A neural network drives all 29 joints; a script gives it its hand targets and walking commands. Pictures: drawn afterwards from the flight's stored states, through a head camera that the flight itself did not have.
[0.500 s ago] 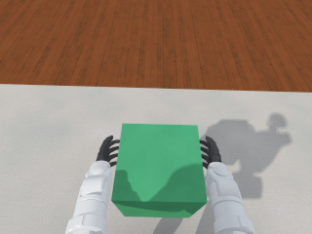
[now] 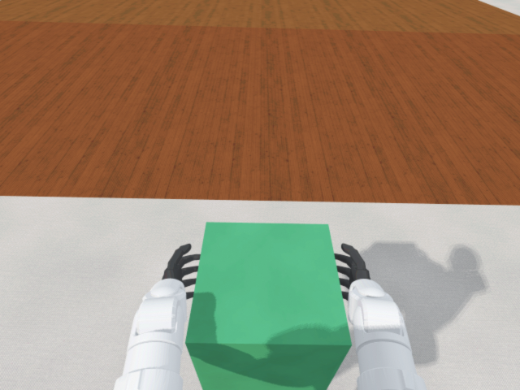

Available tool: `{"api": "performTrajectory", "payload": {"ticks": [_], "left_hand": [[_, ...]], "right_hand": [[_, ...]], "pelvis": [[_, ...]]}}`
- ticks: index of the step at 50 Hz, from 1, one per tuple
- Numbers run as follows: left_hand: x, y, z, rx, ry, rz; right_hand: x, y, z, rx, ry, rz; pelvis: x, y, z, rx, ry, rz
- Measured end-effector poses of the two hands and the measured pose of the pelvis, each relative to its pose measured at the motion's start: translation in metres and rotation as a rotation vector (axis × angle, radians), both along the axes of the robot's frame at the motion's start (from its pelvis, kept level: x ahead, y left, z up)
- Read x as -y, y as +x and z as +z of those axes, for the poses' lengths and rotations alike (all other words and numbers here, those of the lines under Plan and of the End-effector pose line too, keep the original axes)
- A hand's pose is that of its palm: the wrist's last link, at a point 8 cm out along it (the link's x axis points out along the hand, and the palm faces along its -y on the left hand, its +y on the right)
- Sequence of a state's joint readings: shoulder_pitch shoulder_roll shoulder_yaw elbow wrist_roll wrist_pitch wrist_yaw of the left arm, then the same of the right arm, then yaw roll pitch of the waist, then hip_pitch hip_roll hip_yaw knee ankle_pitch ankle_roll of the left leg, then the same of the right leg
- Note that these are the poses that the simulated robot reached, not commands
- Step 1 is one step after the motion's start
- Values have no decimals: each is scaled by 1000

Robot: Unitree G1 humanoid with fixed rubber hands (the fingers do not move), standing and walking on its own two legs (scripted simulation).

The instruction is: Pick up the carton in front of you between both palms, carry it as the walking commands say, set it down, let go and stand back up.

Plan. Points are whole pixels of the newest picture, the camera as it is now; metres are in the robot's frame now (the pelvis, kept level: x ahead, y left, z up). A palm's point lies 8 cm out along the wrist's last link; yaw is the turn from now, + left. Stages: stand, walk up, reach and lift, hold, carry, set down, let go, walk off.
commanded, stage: reach and lift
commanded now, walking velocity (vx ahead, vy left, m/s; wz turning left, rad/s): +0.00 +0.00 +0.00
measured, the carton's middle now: (265, 312) +0.29 +0.00 -0.04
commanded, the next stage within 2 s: hold in 0.80 s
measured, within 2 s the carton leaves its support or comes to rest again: neither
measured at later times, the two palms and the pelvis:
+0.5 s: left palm (173, 279) +0.30 +0.15 +0.04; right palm (359, 279) +0.30 -0.15 +0.04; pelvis +0.01 +0.00 +0.00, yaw +0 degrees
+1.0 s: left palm (172, 273) +0.30 +0.15 +0.06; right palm (364, 275) +0.30 -0.15 +0.06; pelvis +0.01 +0.00 +0.01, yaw +0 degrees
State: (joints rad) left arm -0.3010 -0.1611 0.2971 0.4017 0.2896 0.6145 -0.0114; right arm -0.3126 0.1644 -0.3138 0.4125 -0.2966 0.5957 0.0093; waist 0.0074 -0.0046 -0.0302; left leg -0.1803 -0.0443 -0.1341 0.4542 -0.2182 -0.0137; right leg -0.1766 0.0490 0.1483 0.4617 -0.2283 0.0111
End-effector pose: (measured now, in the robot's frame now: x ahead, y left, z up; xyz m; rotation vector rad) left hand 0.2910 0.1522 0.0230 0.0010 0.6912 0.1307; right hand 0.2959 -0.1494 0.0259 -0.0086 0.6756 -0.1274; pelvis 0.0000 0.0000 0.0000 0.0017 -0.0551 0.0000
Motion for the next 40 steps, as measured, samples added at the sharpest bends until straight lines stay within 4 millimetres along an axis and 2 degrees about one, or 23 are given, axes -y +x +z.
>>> {"api": "performTrajectory", "payload": {"ticks": [9,29,40], "left_hand": [[0,3,5,16,-4,2],[0,10,14,13,21,-16],[1,8,19,15,24,-18]], "right_hand": [[0,2,5,16,6,-5],[0,9,14,12,-20,14],[0,7,18,15,-22,15]], "pelvis": [[0,-4,0,8,1,0],[-1,14,6,18,1,0],[0,16,6,32,1,0]]}}
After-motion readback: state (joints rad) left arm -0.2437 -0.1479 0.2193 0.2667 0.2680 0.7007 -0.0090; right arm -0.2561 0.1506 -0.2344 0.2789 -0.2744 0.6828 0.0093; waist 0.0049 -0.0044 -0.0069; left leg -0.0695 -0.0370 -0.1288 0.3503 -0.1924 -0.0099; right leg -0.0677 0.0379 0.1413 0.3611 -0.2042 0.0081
